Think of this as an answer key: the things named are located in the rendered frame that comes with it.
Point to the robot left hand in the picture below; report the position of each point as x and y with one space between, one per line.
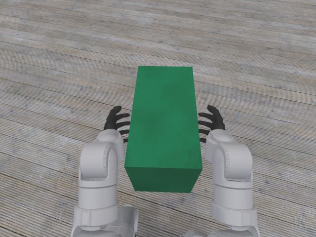
113 118

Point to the carton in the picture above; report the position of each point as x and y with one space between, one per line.
163 150

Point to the robot left forearm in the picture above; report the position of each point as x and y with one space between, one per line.
98 176

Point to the robot right hand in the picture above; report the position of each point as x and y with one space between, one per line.
215 118

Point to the left robot thigh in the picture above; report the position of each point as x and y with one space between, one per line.
127 222

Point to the robot right forearm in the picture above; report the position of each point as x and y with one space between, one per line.
232 162

